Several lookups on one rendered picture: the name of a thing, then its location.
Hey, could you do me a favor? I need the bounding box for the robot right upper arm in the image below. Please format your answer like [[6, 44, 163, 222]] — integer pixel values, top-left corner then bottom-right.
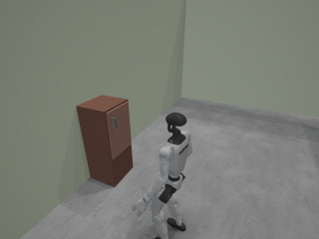
[[181, 130, 193, 155]]

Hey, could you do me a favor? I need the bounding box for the left robot forearm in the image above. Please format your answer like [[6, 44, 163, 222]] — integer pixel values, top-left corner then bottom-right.
[[142, 176, 163, 205]]

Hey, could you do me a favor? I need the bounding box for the cupboard door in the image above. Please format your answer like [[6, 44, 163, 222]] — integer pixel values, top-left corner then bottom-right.
[[106, 102, 132, 159]]

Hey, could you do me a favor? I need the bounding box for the handle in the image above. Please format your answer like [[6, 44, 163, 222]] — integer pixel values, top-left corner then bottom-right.
[[111, 118, 118, 129]]

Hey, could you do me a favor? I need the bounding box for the robot left hand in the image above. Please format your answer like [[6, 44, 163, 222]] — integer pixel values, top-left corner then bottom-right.
[[132, 199, 147, 217]]

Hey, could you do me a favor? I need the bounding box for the robot left upper arm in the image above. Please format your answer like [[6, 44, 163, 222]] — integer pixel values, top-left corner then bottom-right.
[[157, 144, 173, 185]]

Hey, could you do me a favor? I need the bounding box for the robot right foot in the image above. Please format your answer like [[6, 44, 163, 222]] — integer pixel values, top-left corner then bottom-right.
[[166, 218, 186, 232]]

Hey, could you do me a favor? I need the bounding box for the robot left thigh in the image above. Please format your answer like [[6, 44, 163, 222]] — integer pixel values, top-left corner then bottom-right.
[[151, 185, 173, 223]]

